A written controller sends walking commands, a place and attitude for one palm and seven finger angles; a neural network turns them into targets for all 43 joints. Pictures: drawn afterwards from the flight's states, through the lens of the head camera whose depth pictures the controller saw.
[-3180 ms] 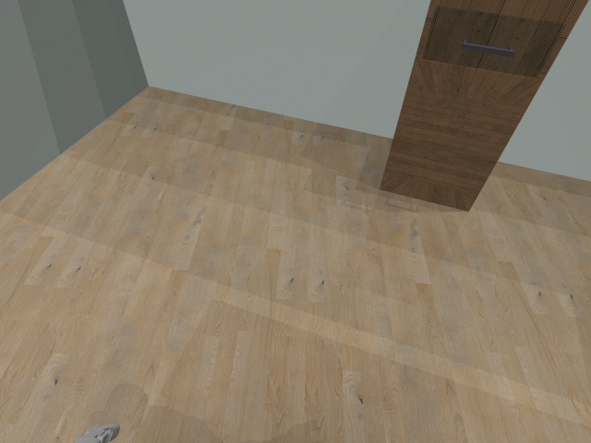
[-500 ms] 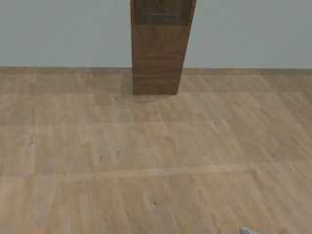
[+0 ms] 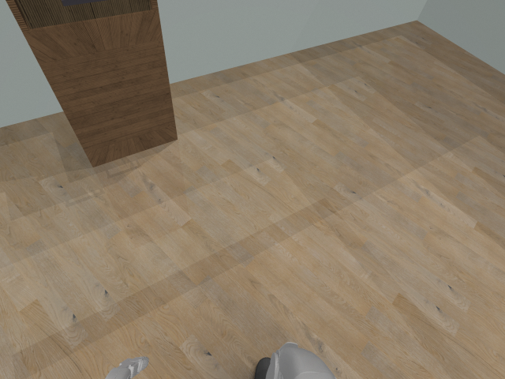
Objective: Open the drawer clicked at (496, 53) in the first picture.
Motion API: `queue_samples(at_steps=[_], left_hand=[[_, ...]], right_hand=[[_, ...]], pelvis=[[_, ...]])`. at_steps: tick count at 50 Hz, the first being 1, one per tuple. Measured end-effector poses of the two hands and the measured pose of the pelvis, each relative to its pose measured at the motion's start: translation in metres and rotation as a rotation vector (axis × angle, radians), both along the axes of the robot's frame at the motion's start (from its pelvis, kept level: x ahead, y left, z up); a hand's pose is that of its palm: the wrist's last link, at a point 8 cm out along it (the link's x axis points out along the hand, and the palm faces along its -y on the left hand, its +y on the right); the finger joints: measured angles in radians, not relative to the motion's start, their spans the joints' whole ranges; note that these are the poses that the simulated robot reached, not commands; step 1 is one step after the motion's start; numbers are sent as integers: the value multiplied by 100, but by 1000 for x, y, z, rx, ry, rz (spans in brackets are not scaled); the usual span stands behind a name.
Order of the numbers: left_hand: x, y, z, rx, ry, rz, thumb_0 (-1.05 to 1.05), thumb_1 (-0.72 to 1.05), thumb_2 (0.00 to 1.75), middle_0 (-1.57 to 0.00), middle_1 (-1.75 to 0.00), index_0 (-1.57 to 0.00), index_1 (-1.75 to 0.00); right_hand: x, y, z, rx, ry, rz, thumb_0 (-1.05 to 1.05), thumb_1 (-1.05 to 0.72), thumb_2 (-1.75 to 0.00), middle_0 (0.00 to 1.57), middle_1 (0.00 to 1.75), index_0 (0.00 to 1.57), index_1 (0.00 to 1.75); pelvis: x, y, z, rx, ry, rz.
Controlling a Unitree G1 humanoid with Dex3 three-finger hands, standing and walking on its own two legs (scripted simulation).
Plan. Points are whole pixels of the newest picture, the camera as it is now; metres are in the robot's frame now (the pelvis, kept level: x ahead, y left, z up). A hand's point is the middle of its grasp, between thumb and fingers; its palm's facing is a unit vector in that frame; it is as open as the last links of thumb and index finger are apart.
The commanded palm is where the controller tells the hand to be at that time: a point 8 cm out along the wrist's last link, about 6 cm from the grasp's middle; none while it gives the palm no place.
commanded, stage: walk to a spot facing it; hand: left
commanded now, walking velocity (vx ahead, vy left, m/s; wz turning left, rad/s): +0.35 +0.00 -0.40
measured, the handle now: out of the picture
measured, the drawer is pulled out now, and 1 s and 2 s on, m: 0.00 0.00 0.00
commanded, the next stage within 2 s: turn to face it in 0.98 s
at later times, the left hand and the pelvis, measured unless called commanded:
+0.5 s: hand (132, 295) +0.29 +0.23 -0.18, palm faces -0.09 -0.97 -0.21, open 7.3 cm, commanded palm none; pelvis +0.28 +0.03 -0.01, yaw -11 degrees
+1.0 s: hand (222, 153) +0.67 +0.07 -0.17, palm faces -0.44 -0.87 -0.23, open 7.4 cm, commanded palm none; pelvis +0.48 -0.06 -0.02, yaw -28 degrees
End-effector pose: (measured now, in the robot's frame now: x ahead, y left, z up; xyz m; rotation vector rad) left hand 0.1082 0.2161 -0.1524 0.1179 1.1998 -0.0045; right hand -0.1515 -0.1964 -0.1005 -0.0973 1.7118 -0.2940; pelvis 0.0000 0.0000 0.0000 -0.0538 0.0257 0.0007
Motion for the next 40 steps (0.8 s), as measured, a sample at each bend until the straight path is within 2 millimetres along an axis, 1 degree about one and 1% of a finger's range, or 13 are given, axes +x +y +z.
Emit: queue_samples(at_steps=[3,6,9,13,16,21,23,25,27,30,32,35,40], left_hand=[[56,-18,-7,-2,-62,-44,1,91,90,-19,-30,-19,-30],[88,-24,-5,10,-91,-38,0,91,90,-20,-30,-19,-30],[101,-18,4,42,-51,-24,0,91,90,-20,-30,-20,-30],[118,7,22,126,8,-37,-1,94,90,-20,-30,-20,-30],[130,23,29,155,63,-46,-1,94,90,-20,-30,-20,-30],[154,45,23,157,131,-13,0,92,90,-20,-30,-20,-30],[166,53,13,148,160,4,0,92,90,-20,-30,-20,-30],[180,61,3,140,197,9,0,92,90,-20,-30,-20,-30],[201,64,2,135,218,-14,0,92,90,-20,-30,-19,-30],[246,61,9,123,205,-66,0,92,90,-19,-30,-19,-30],[282,55,15,113,167,-96,1,92,90,-19,-30,-19,-30],[338,41,22,96,101,-136,1,92,90,-19,-30,-19,-30],[423,3,30,77,25,-214,0,92,90,-19,-30,-19,-30]], right_hand=[[14,3,-7,24,56,-65,0,-91,-90,20,29,20,30],[59,-5,-17,27,26,-89,1,-91,-90,20,29,20,30],[137,-20,-22,9,-120,-62,1,-91,-90,20,29,20,30],[259,-35,-23,-14,-363,-14,1,-91,-90,20,29,19,30],[337,-43,-20,-35,-498,16,1,-93,-90,20,29,19,30],[446,-36,-16,-35,-611,96,1,-93,-90,20,29,19,30],[483,-29,-18,-43,-636,125,0,-93,-90,20,29,19,30],[511,-21,-18,-58,-658,136,0,-92,-90,20,29,19,30],[524,-15,-14,-66,-671,118,0,-92,-90,20,29,19,30],[523,-8,-7,-78,-651,46,0,-91,-90,20,29,20,30],[513,-7,-5,-92,-610,-18,-1,-92,-90,20,29,20,30],[497,-16,-3,-124,-527,-84,-2,-95,-90,20,30,20,30],[470,-21,-11,-106,-372,-185,-1,-94,-90,20,29,20,30]], pelvis=[[38,-10,-12,20,-5,-33],[68,-15,-12,19,-19,-59],[99,-17,-1,22,-26,-79],[138,-11,10,33,-9,-119],[169,-2,13,34,1,-139],[227,15,7,29,6,-163],[254,24,0,27,3,-174],[277,30,-6,44,-9,-193],[296,34,-3,46,-26,-226],[323,35,6,38,-43,-256],[339,34,12,35,-47,-273],[362,30,17,40,-45,-302],[402,14,18,54,-38,-354]])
